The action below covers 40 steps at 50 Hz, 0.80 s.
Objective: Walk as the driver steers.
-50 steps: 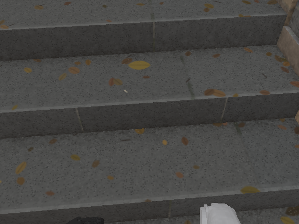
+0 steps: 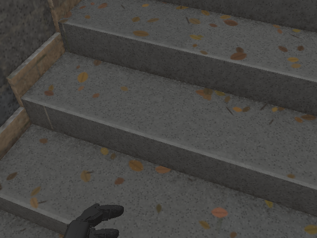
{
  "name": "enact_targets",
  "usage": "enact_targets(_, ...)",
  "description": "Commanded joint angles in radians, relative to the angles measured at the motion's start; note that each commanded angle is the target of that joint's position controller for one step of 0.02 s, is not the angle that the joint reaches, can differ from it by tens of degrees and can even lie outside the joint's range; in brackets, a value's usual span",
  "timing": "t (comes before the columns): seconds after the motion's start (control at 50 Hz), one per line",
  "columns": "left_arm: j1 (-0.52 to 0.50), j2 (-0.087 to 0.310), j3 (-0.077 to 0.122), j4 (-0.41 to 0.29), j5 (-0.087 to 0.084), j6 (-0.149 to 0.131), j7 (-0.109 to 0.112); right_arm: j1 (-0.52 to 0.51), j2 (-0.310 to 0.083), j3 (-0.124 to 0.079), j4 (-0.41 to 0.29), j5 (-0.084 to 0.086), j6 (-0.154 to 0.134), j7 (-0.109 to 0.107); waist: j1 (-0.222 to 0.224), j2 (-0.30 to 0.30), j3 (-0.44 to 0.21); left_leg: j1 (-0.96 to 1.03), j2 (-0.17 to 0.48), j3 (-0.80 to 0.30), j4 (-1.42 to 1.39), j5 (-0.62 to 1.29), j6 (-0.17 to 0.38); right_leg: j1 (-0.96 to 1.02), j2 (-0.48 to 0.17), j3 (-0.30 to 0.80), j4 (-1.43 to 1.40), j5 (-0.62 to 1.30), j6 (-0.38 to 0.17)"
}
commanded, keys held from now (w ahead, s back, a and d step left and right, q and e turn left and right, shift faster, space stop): e+shift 0.48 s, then shift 0.34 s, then q+shift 0.18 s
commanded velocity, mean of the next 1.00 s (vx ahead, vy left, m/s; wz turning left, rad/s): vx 0.08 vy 0.00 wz -0.38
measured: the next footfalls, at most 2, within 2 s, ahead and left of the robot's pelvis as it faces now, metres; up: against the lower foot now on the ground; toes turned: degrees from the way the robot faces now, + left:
left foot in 0.44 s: +0.24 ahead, +0.09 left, +0.00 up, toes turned -23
right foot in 0.84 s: +0.11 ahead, -0.15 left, +0.00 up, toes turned -31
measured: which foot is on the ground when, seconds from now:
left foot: up 0.00-0.42, down 0.44-0.86, up 0.88-1.00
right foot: down 0.00-0.44, up 0.46-0.82, down 0.84-1.00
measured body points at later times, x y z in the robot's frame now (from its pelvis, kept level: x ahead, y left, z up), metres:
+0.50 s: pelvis +0.14 +0.01 +0.07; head +0.14 +0.01 +0.52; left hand +0.35 +0.23 -0.02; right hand +0.24 -0.28 +0.00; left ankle +0.21 +0.11 -0.65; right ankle +0.09 -0.10 -0.58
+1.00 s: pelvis +0.11 -0.03 +0.08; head +0.11 -0.04 +0.53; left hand +0.38 +0.06 +0.01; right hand +0.07 -0.29 -0.05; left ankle +0.14 +0.11 -0.55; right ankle +0.07 -0.13 -0.65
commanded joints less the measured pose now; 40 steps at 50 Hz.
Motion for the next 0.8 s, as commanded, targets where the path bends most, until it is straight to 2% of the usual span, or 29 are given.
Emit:
enact_targets(0.02,0.333,0.104,0.105,0.181,-0.056,0.039,0.004,-0.002,0.049,0.025,-0.126,-0.030,-0.038,0.077,0.009,-0.100,-0.149,-0.561,-0.009,0.080,0.727,-0.183,-0.042,0.791,-0.244,0.724,-0.605,0.693,-0.251)
enact_targets(0.04,0.304,0.058,0.102,0.218,-0.067,0.043,0.003,-0.105,0.070,0.041,-0.173,-0.045,-0.026,0.087,-0.030,0.057,-0.053,-0.602,0.073,0.153,0.726,-0.177,-0.038,0.673,-0.201,0.579,-0.588,0.547,-0.203)
enact_targets(0.06,0.295,0.010,0.094,0.247,-0.053,0.041,-0.002,-0.166,0.074,0.047,-0.207,-0.030,-0.018,0.086,-0.047,0.103,0.000,-0.579,0.132,0.184,0.693,-0.166,-0.026,0.554,-0.143,0.465,-0.588,0.494,-0.174)
enact_targets(0.08,0.344,-0.019,0.086,0.285,-0.049,0.036,-0.011,-0.208,0.083,0.059,-0.243,-0.021,-0.013,0.076,-0.032,0.051,0.026,-0.587,0.138,0.209,0.758,-0.177,-0.011,0.526,-0.103,0.405,-0.620,0.531,-0.150)
enact_targets(0.1,0.363,-0.020,0.083,0.305,-0.052,0.041,-0.017,-0.206,0.111,0.072,-0.272,-0.009,-0.019,0.071,-0.050,0.036,0.030,-0.646,0.136,0.234,0.803,-0.134,-0.014,0.543,-0.085,0.386,-0.644,0.584,-0.170)
enact_targets(0.12,0.361,0.000,0.088,0.297,-0.050,0.043,-0.024,-0.203,0.110,0.081,-0.286,-0.008,-0.026,0.059,-0.057,0.039,0.035,-0.707,0.157,0.254,0.769,-0.081,-0.007,0.535,-0.076,0.354,-0.661,0.575,-0.178)
enact_targets(0.14,0.352,0.031,0.096,0.290,-0.055,0.056,-0.025,-0.210,0.119,0.094,-0.321,-0.019,-0.034,0.043,-0.072,0.060,0.027,-0.738,0.166,0.261,0.763,-0.024,-0.014,0.493,-0.077,0.366,-0.664,0.603,-0.193)
enact_targets(0.16,0.340,0.047,0.098,0.266,-0.049,0.067,-0.024,-0.198,0.101,0.097,-0.338,-0.021,-0.034,0.033,-0.084,0.065,0.000,-0.714,0.188,0.264,0.691,0.035,-0.031,0.446,-0.072,0.364,-0.657,0.596,-0.192)
enact_targets(0.2,0.274,0.112,0.114,0.197,-0.051,0.096,0.004,-0.231,0.074,0.107,-0.395,-0.039,-0.019,0.002,-0.110,0.014,-0.055,-0.570,0.194,0.311,0.405,0.132,-0.090,0.300,-0.033,0.344,-0.639,0.673,-0.196)
enact_targets(0.22,0.266,0.160,0.123,0.163,-0.057,0.103,0.011,-0.281,0.034,0.093,-0.415,-0.039,-0.012,-0.019,-0.101,-0.017,-0.097,-0.422,0.171,0.351,0.261,0.142,-0.114,0.247,-0.032,0.350,-0.671,0.723,-0.188)
enact_targets(0.26,0.256,0.227,0.146,0.130,-0.049,0.133,0.029,-0.271,0.035,0.090,-0.405,-0.020,0.017,-0.043,-0.104,-0.168,-0.176,-0.310,0.156,0.337,0.196,0.111,-0.140,0.305,-0.046,0.391,-0.666,0.589,-0.208)
enact_targets(0.28,0.275,0.227,0.153,0.110,-0.055,0.149,0.041,-0.295,0.018,0.078,-0.406,-0.010,0.035,-0.047,-0.080,-0.191,-0.174,-0.296,0.148,0.316,0.123,0.076,-0.150,0.329,-0.048,0.439,-0.672,0.408,-0.211)
enact_targets(0.32,0.302,0.219,0.171,0.077,-0.049,0.173,0.057,-0.337,-0.009,0.061,-0.402,0.020,0.042,-0.055,-0.035,-0.196,-0.103,-0.356,0.150,0.258,-0.012,-0.011,-0.144,0.407,-0.082,0.570,-0.674,0.077,-0.183)
enact_targets(0.36,0.290,0.215,0.183,0.044,-0.048,0.184,0.057,-0.339,-0.012,0.044,-0.381,0.032,0.053,-0.060,-0.017,-0.221,-0.051,-0.286,0.138,0.236,-0.239,-0.107,-0.136,0.445,-0.101,0.644,-0.675,0.027,-0.147)
enact_targets(0.4,0.275,0.189,0.187,0.038,-0.084,0.184,0.056,-0.287,-0.027,0.018,-0.340,0.039,0.066,-0.066,-0.035,-0.238,0.008,-0.152,0.138,0.234,-0.604,-0.002,-0.135,0.469,-0.082,0.645,-0.628,0.214,-0.093)
enact_targets(0.42,0.300,0.162,0.185,0.037,-0.100,0.191,0.046,-0.253,-0.039,0.005,-0.308,0.046,0.057,-0.062,-0.020,-0.189,0.005,-0.072,0.174,0.237,-0.764,0.104,-0.131,0.476,-0.027,0.575,-0.510,0.188,-0.070)
enact_targets(0.44,0.363,0.098,0.178,0.049,-0.099,0.193,0.034,-0.258,-0.046,0.001,-0.292,0.035,0.049,-0.059,0.031,0.005,-0.029,0.090,0.310,0.137,-0.776,0.339,-0.094,0.342,0.093,0.409,-0.212,-0.117,-0.022)
enact_targets(0.46,0.429,0.036,0.163,0.027,-0.066,0.183,0.032,-0.201,-0.096,-0.002,-0.314,-0.005,0.055,-0.060,0.063,0.264,-0.112,0.271,0.608,-0.164,-0.676,0.912,0.066,0.047,0.217,0.257,0.175,-0.431,0.043)
enact_targets(0.48,0.452,0.127,0.180,0.017,-0.062,0.164,0.023,-0.257,-0.101,-0.014,-0.363,-0.058,0.047,-0.052,0.067,0.337,-0.172,0.188,0.790,-0.385,-0.756,0.944,0.223,-0.041,0.146,0.252,0.503,-0.451,0.130)
enact_targets(0.5,0.385,0.169,0.185,0.030,-0.068,0.171,0.030,-0.302,-0.044,0.000,-0.388,-0.057,0.048,-0.052,0.046,0.198,-0.096,0.119,0.714,-0.270,-0.762,0.725,0.268,-0.100,0.094,0.229,0.776,-0.405,0.173)
enact_targets(0.52,0.318,0.193,0.182,0.018,-0.078,0.183,0.029,-0.308,-0.011,0.007,-0.379,-0.040,0.054,-0.055,0.052,0.082,-0.028,0.045,0.580,-0.069,-0.754,0.446,0.211,-0.113,0.051,0.205,0.782,-0.288,0.175)
enact_targets(0.54,0.259,0.180,0.169,0.010,-0.074,0.196,0.031,-0.305,-0.013,0.011,-0.363,-0.021,0.066,-0.068,0.037,0.034,0.013,-0.014,0.483,0.041,-0.735,0.361,0.176,-0.095,0.045,0.197,0.811,-0.206,0.174)
enact_targets(0.56,0.216,0.168,0.158,-0.019,-0.064,0.196,0.027,-0.282,-0.037,0.009,-0.353,-0.021,0.071,-0.079,0.016,0.025,0.029,-0.038,0.437,0.109,-0.735,0.416,0.178,-0.082,0.066,0.172,0.860,-0.136,0.183)
enact_targets(0.6,0.150,0.155,0.138,-0.074,-0.072,0.174,0.008,-0.209,-0.070,0.005,-0.342,-0.021,0.068,-0.093,-0.004,0.004,0.010,0.037,0.416,0.173,-0.714,0.466,0.195,-0.113,0.038,0.189,0.727,-0.029,0.194)
enact_targets(0.64,0.064,0.118,0.110,-0.106,-0.062,0.161,-0.008,-0.161,-0.088,-0.008,-0.332,-0.004,0.073,-0.097,-0.029,0.070,-0.026,0.149,0.413,0.185,-0.713,0.523,0.212,-0.120,0.011,0.140,0.434,-0.010,0.207)
enact_targets(0.66,0.034,0.114,0.103,-0.113,-0.059,0.160,-0.015,-0.155,-0.108,-0.017,-0.340,-0.008,0.071,-0.093,-0.035,0.094,-0.065,0.161,0.433,0.187,-0.713,0.577,0.221,-0.075,-0.010,0.122,0.351,0.002,0.213)
enact_targets(0.7,0.119,0.106,0.091,-0.074,-0.074,0.164,-0.011,-0.210,-0.123,-0.020,-0.359,-0.001,0.077,-0.084,0.001,0.181,-0.137,0.063,0.405,0.269,-0.721,0.616,0.200,0.201,-0.023,0.040,0.122,-0.056,0.200)
enact_targets(0.76,0.095,0.121,0.095,-0.074,-0.075,0.175,-0.010,-0.173,-0.141,-0.027,-0.342,0.014,0.072,-0.072,-0.035,0.248,-0.131,0.053,0.460,0.222,-0.747,0.489,0.189,0.365,-0.047,0.031,-0.235,-0.004,0.144)
enact_targets(0.8,0.137,0.135,0.109,-0.041,-0.070,0.170,-0.012,-0.133,-0.131,-0.022,-0.316,0.019,0.078,-0.063,-0.033,0.221,-0.120,0.073,0.446,0.217,-0.689,0.392,0.153,0.479,-0.013,-0.004,-0.523,0.123,0.092)
Keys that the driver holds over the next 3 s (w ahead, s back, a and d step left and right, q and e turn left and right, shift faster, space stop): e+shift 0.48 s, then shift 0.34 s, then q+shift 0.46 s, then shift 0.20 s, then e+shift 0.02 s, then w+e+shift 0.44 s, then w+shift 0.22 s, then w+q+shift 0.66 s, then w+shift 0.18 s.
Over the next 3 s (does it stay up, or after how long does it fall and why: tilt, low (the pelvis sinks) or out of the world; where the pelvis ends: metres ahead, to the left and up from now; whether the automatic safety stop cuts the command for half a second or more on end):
stays up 0.92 -0.43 0.46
